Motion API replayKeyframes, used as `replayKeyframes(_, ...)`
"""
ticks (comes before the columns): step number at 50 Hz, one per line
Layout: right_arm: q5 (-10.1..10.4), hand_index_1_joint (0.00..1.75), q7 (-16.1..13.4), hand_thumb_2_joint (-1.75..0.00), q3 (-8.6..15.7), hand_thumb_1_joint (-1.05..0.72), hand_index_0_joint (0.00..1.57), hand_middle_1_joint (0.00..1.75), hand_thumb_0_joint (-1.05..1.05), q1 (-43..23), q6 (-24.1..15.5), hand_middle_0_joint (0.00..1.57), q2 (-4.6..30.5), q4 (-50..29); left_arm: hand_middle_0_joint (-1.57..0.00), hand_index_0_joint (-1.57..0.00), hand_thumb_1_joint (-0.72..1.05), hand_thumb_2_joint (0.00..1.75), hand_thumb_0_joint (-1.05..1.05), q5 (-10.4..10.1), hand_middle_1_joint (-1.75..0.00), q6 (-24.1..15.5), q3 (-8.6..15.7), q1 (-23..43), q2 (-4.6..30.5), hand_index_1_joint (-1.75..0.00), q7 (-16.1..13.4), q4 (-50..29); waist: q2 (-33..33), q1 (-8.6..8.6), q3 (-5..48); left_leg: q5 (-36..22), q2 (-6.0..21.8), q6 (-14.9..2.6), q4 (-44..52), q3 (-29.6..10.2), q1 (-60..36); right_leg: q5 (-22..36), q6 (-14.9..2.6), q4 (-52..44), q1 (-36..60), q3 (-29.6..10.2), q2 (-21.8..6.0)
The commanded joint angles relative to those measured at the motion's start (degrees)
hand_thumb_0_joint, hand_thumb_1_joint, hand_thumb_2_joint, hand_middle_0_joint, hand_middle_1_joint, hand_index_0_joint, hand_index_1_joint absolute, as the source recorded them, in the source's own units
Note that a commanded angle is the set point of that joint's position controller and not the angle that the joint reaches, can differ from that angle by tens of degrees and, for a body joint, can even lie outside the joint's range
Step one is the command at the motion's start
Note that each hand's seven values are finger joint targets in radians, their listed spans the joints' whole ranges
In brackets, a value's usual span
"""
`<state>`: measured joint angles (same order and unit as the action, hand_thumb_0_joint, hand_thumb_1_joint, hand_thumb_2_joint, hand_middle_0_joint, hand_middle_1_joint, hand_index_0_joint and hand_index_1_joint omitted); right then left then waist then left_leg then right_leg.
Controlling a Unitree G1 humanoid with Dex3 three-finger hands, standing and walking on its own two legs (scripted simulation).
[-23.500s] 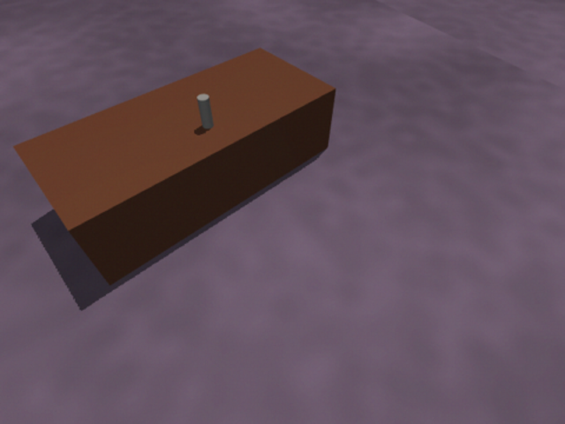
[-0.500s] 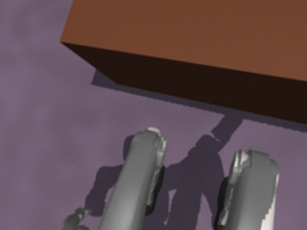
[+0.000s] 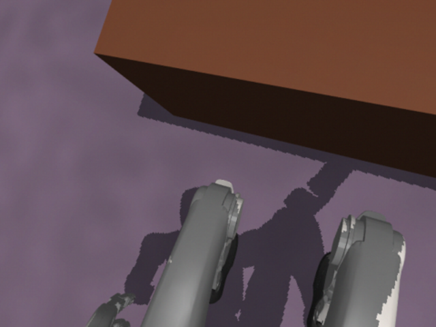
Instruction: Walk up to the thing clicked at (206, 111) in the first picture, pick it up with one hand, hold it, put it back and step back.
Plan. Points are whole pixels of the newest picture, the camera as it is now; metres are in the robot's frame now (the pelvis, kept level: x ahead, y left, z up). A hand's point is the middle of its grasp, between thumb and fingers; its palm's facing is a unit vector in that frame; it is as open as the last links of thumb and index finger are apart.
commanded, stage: settle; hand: right
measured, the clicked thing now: out of the picture +0.59 -0.33 +0.04
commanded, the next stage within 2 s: lift in 1.10 s
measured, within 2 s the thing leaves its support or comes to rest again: leaves its support in 0.14 s
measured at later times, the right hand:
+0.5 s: hand out of the picture +0.60 -0.32 +0.11, palm faces +0.36 +0.93 -0.05, open 6.0 cm
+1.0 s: hand out of the picture +0.61 -0.31 +0.15, palm faces +0.37 +0.93 -0.04, open 6.0 cm
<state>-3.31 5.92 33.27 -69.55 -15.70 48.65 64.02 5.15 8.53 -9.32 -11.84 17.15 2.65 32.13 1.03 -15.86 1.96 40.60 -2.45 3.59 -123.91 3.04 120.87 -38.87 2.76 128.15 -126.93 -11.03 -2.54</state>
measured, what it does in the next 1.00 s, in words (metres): rises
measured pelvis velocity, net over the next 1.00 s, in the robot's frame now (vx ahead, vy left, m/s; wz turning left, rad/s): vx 0.02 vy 0.00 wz -0.04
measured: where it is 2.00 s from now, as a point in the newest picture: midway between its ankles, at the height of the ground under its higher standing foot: (266, 292)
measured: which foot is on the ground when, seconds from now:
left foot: down 0.00-1.00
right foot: down 0.00-1.00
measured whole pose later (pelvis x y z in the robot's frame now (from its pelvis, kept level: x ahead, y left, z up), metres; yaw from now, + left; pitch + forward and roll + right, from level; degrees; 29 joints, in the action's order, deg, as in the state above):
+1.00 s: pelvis +0.02 +0.00 +0.10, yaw -2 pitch +39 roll +8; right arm -1.9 4.2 30.4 -69.6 -12.2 44.8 62.5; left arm 2.6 6.1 -6.1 -14.0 15.7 1.7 33.3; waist 2.5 -14.6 5.7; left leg 38.8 -1.7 2.7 -106.1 2.4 106.2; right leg -37.7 2.2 110.1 -111.5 -8.1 -3.9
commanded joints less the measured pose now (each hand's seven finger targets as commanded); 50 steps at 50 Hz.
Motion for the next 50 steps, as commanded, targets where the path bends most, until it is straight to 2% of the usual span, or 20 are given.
replayKeyframes(1,0.56,1.21,-0.02,-1.13,-0.48,-0.44,1.19,1.21,0.00,-24.68,-4.37,1.18,16.81,-16.37,-0.22,-0.21,0.88,0.91,0.00,0.44,-0.32,0.45,4.54,-13.71,13.73,-0.34,-0.84,0.14,21.82,-0.86,44.66,-16.92,-0.74,-4.95,12.42,4.93,-22.12,14.51,-3.87,-13.40,33.52,5.52,-1.12)
replayKeyframes(3,0.63,1.23,-0.39,-1.15,0.86,-0.47,1.21,1.23,0.00,-25.10,-3.97,1.20,18.44,-17.71,-0.22,-0.21,0.88,0.91,0.00,0.21,-0.32,0.49,4.86,-14.28,14.00,-0.34,-0.87,0.04,22.11,-0.35,46.53,-17.24,-0.71,-5.05,12.62,5.04,-22.96,15.34,-3.69,-14.19,35.06,5.17,-1.14)
replayKeyframes(7,1.12,1.26,-0.33,-1.17,0.14,-0.49,1.24,1.26,0.00,-26.42,-2.98,1.23,17.89,-19.93,-0.22,-0.21,0.88,0.91,0.00,-0.06,-0.32,0.43,5.09,-14.45,13.55,-0.34,-1.07,0.10,23.09,-0.47,48.96,-18.17,-0.72,-5.03,14.09,4.57,-24.93,16.27,-3.67,-15.08,37.40,5.47,-1.25)
replayKeyframes(10,0.86,1.27,-0.69,-1.17,-0.39,-0.49,1.24,1.26,0.00,-26.97,-2.10,1.22,18.06,-21.60,-0.22,-0.21,0.88,0.91,0.00,-0.23,-0.32,0.33,5.41,-14.95,13.40,-0.33,-1.15,0.45,25.19,0.52,50.63,-18.92,-0.58,-5.30,14.61,4.29,-24.90,18.55,-3.27,-16.46,41.20,5.64,-1.36)
replayKeyframes(13,0.97,1.28,-0.93,-1.18,-1.84,-0.51,1.26,1.28,0.00,-26.77,-0.89,1.24,15.48,-20.99,-0.22,-0.21,0.88,0.90,0.00,-0.61,-0.32,-0.05,5.93,-14.85,13.13,-0.33,-1.21,0.28,24.70,0.05,48.55,-18.88,-0.54,-5.36,16.39,4.24,-24.40,19.06,-3.32,-17.92,43.11,5.41,-1.46)
replayKeyframes(14,0.80,1.28,-1.01,-1.19,-1.12,-0.51,1.26,1.28,0.00,-26.26,-0.56,1.24,16.55,-20.72,-0.22,-0.21,0.88,0.91,0.00,-0.79,-0.32,-0.08,6.06,-14.87,13.12,-0.33,-1.23,0.46,24.20,0.20,47.61,-17.89,-0.57,-5.38,17.17,4.18,-24.56,17.69,-3.34,-18.86,42.24,5.40,-1.40)
replayKeyframes(18,1.64,1.32,-0.87,-1.23,-1.07,-0.55,1.29,1.32,0.00,-23.82,0.63,1.27,14.84,-16.93,-0.22,-0.21,0.88,0.90,0.00,-1.42,-0.32,-0.60,6.08,-14.64,12.68,-0.33,-1.23,-0.02,18.89,-0.44,44.69,-17.49,-0.57,-4.89,20.38,3.79,-27.86,15.01,-4.16,-20.29,38.62,5.72,-1.24)
replayKeyframes(19,1.77,1.33,-0.66,-1.24,-2.08,-0.55,1.29,1.33,0.00,-23.96,0.77,1.28,13.71,-16.26,-0.22,-0.21,0.88,0.91,0.00,-1.46,-0.32,-0.82,5.99,-14.46,12.49,-0.33,-1.24,0.09,18.79,-1.03,42.89,-17.49,-0.49,-4.78,20.94,3.71,-27.65,14.60,-4.26,-20.40,37.94,5.72,-1.20)
replayKeyframes(20,1.79,1.33,-0.69,-1.23,-1.28,-0.55,1.30,1.33,0.00,-22.48,1.00,1.28,13.71,-14.50,-0.22,-0.21,0.88,0.91,0.00,-1.51,-0.32,-0.96,6.06,-14.85,12.49,-0.33,-1.13,0.17,17.53,-1.08,42.32,-18.19,-0.53,-4.74,20.99,3.92,-27.76,15.71,-4.28,-20.77,38.04,5.56,-1.23)
replayKeyframes(23,1.62,1.35,-0.37,-1.25,-1.29,-0.56,1.31,1.34,0.00,-21.29,1.03,1.29,14.16,-12.96,-0.22,-0.21,0.88,0.90,0.00,-1.89,-0.32,-1.01,6.06,-14.68,12.46,-0.33,-1.06,-0.26,16.36,-0.46,40.98,-16.64,-0.52,-4.76,22.68,3.59,-28.32,13.99,-4.57,-22.38,37.50,5.64,-1.12)
replayKeyframes(27,2.00,1.32,-0.25,-1.22,-0.87,-0.52,1.30,1.32,0.00,-21.80,0.40,1.28,14.38,-13.43,-0.22,-0.21,0.88,0.90,0.00,-2.04,-0.31,-1.20,6.18,-14.56,11.92,-0.32,-0.83,-0.83,14.99,-0.43,42.35,-17.62,-0.38,-4.55,23.95,3.15,-31.19,14.46,-4.91,-23.15,37.46,5.85,-1.15)
replayKeyframes(28,2.28,1.33,-0.39,-1.23,0.09,-0.50,1.30,1.33,0.00,-22.64,-0.02,1.28,15.93,-15.92,-0.22,-0.21,0.88,0.89,0.00,-2.08,-0.31,-1.21,6.38,-14.77,12.08,-0.32,-0.87,-1.00,16.23,0.61,44.26,-17.81,-0.42,-4.75,23.91,2.92,-31.46,15.16,-4.86,-23.57,38.84,5.88,-1.21)
replayKeyframes(33,1.86,1.32,-0.92,-1.22,-1.67,-0.51,1.26,1.32,0.00,-25.35,-1.10,1.25,14.06,-18.37,-0.21,-0.21,0.90,0.88,0.00,-2.00,-0.31,-1.21,7.02,-15.09,11.76,-0.31,-0.93,-0.68,20.82,0.54,45.88,-17.33,-0.28,-5.36,24.77,3.10,-29.25,17.00,-4.07,-26.55,46.18,5.34,-1.49)
replayKeyframes(35,2.09,1.32,-1.44,-1.22,-1.08,-0.50,1.27,1.32,0.00,-25.67,-1.03,1.26,14.53,-19.52,-0.21,-0.21,0.90,0.88,0.00,-2.16,-0.31,-1.43,7.38,-15.19,11.95,-0.31,-1.23,-0.57,21.26,1.19,47.62,-17.33,-0.23,-5.44,25.40,2.93,-29.32,17.77,-3.91,-27.27,48.89,5.29,-1.57)
replayKeyframes(36,2.09,1.33,-1.51,-1.23,-2.06,-0.51,1.27,1.33,0.00,-26.55,-1.16,1.26,13.55,-19.99,-0.21,-0.21,0.90,0.88,0.00,-2.03,-0.31,-1.49,7.45,-15.26,11.89,-0.31,-1.27,-0.32,23.04,1.06,48.00,-17.39,-0.15,-5.62,25.33,2.86,-28.37,18.57,-3.67,-27.51,50.65,5.19,-1.60)
replayKeyframes(38,2.11,1.34,-1.71,-1.24,-2.81,-0.52,1.28,1.34,0.00,-26.96,-1.30,1.26,12.57,-19.73,-0.21,-0.21,0.90,0.88,0.00,-1.95,-0.31,-1.69,7.53,-15.54,11.63,-0.31,-1.46,0.12,22.50,0.31,47.63,-17.68,-0.25,-5.46,26.64,2.72,-29.02,18.23,-3.86,-27.57,50.84,5.35,-1.62)
replayKeyframes(42,1.99,1.34,-2.24,-1.25,-2.65,-0.52,1.28,1.34,0.00,-26.02,-1.00,1.26,13.04,-18.39,-0.21,-0.21,0.90,0.88,0.00,-2.11,-0.31,-2.01,7.60,-16.06,11.29,-0.31,-1.70,0.73,20.75,0.94,48.65,-18.95,-0.24,-5.21,28.49,2.16,-32.23,19.08,-3.98,-28.23,51.01,6.00,-1.60)
replayKeyframes(45,2.36,1.33,-1.82,-1.23,-3.00,-0.53,1.29,1.33,0.00,-24.52,-0.85,1.27,11.61,-16.17,-0.21,-0.21,0.90,0.88,0.00,-2.15,-0.31,-2.26,7.47,-16.13,11.19,-0.31,-1.74,1.11,18.92,0.30,46.60,-21.54,-0.21,-4.92,29.06,2.14,-33.39,21.66,-4.16,-27.73,50.16,5.96,-1.68)
replayKeyframes(46,2.34,1.35,-1.84,-1.25,-2.95,-0.53,1.29,1.35,0.00,-24.94,-0.92,1.28,11.48,-15.39,-0.21,-0.21,0.90,0.88,0.00,-2.26,-0.31,-2.31,7.54,-15.79,11.15,-0.31,-1.79,1.18,18.87,0.13,45.35,-19.97,-0.23,-5.02,29.40,2.21,-32.48,19.99,-4.13,-28.49,49.26,5.79,-1.56)
replayKeyframes(50,2.13,1.36,-1.83,-1.26,-1.44,-0.53,1.30,1.35,0.00,-22.31,-1.04,1.29,12.89,-13.06,-0.21,-0.21,0.90,0.88,0.00,-2.38,-0.31,-2.14,7.48,-15.96,11.20,-0.31,-1.55,0.79,17.76,1.08,44.74,-20.06,-0.16,-5.10,29.65,2.30,-33.58,20.65,-4.16,-29.65,48.75,5.64,-1.57)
